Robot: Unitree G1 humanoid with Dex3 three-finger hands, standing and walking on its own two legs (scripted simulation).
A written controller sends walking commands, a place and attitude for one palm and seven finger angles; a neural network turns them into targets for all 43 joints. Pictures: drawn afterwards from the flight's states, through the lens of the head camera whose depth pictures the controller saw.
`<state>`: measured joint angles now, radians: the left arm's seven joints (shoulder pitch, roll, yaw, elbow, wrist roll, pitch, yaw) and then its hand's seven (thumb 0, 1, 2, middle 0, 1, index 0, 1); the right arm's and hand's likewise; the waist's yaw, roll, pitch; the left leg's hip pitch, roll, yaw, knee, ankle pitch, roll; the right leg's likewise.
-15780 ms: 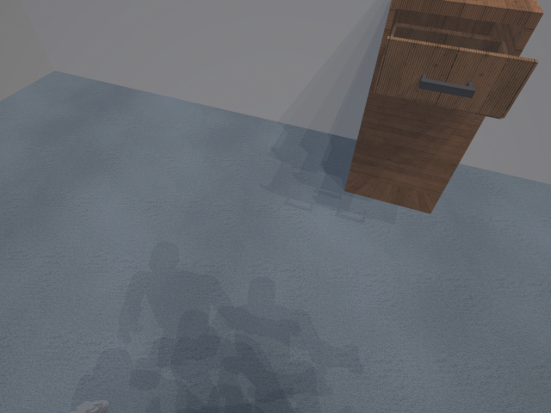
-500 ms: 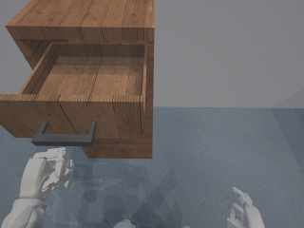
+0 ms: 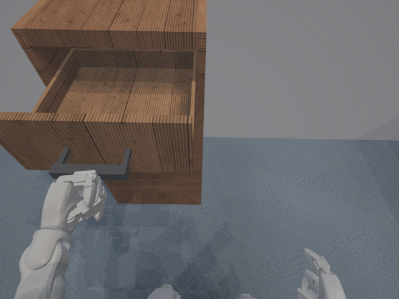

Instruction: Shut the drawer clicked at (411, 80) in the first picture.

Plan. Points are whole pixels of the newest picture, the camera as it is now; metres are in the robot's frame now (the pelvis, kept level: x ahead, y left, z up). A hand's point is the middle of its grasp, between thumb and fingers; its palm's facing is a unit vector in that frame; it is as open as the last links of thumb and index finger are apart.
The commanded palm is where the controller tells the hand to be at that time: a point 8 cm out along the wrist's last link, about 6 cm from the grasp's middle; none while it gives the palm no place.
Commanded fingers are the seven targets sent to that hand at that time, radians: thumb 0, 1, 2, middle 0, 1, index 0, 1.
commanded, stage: push the drawer shut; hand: left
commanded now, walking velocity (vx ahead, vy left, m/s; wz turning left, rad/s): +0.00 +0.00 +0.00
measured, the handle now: (93, 162) +0.36 +0.23 +0.07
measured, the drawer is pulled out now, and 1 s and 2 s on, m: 0.24 0.11 0.00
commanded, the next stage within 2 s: none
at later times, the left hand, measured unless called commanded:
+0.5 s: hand (111, 172) +0.34 +0.20 +0.07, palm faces +0.03 -1.00 -0.04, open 3.3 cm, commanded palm +0.32 +0.25 +0.08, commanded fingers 0.00 0.90 0.90 -1.40 -1.60 -1.40 -1.60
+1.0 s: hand (116, 145) +0.40 +0.20 +0.07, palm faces +0.02 -1.00 -0.02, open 3.3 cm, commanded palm +0.39 +0.25 +0.08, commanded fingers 0.00 0.90 0.90 -1.40 -1.60 -1.40 -1.60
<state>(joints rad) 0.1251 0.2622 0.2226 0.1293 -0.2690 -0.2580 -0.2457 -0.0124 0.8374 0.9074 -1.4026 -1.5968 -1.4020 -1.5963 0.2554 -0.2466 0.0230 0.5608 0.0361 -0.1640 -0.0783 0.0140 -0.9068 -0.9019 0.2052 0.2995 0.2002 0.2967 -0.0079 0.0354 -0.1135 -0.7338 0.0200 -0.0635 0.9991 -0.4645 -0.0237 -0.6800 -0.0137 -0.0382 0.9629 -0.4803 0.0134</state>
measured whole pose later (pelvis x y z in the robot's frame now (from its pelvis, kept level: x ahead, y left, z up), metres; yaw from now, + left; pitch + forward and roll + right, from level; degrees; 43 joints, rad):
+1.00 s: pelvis +0.00 +0.00 +0.00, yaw -2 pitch +14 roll -1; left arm -0.43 0.35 0.32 0.72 -0.21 -0.32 -0.26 0.03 0.86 0.91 -1.40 -1.60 -1.40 -1.60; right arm 0.31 -0.25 0.01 0.62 0.03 -0.03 -0.06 0.01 -0.91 -0.90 0.20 0.30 0.20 0.30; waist -0.06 0.01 -0.10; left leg -0.76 0.04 -0.04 0.96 -0.44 -0.02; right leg -0.73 0.00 -0.01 0.93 -0.44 0.01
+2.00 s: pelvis -0.01 +0.02 -0.01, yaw -3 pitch +22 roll -3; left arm -0.93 0.57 0.44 1.19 -0.07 -0.36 -0.26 -0.02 0.78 0.92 -1.40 -1.60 -1.40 -1.60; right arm 0.40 -0.27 0.03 0.64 -0.02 0.06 -0.02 0.01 -0.91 -0.90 0.21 0.30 0.20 0.30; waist -0.17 0.02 -0.10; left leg -0.98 0.05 -0.04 1.06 -0.46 0.00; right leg -0.92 0.01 -0.01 0.97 -0.44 0.03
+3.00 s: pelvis -0.03 +0.02 -0.03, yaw -2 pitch +24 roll -5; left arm -1.09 0.63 0.37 1.26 -0.04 -0.29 -0.21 0.01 0.66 0.93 -1.40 -1.60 -1.40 -1.60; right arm 0.41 -0.26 0.07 0.66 -0.04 -0.02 -0.02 0.01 -0.91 -0.90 0.21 0.30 0.20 0.30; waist -0.20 0.02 -0.10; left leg -1.11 0.03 -0.08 1.11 -0.42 0.00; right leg -1.02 0.00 -0.05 1.01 -0.41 0.04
